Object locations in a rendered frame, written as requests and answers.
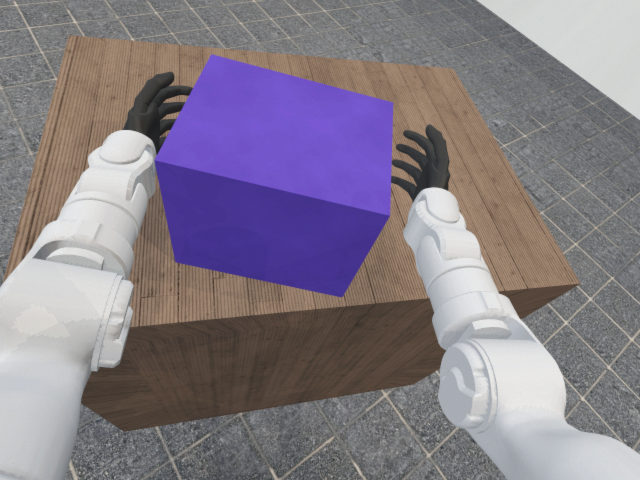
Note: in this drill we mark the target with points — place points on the robot right forearm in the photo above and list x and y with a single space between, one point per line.
464 298

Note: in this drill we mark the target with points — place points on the robot left upper arm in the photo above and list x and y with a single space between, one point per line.
59 323

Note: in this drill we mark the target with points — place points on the robot right upper arm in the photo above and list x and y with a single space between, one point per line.
510 397

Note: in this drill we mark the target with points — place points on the robot right hand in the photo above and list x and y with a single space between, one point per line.
434 164

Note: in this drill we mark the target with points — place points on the robot left hand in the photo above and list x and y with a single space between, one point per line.
144 117

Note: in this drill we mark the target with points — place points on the carton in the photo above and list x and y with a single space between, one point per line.
276 178

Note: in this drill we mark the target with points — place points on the robot left forearm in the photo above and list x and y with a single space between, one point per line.
102 217

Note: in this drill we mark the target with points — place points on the pedestal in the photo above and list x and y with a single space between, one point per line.
204 343

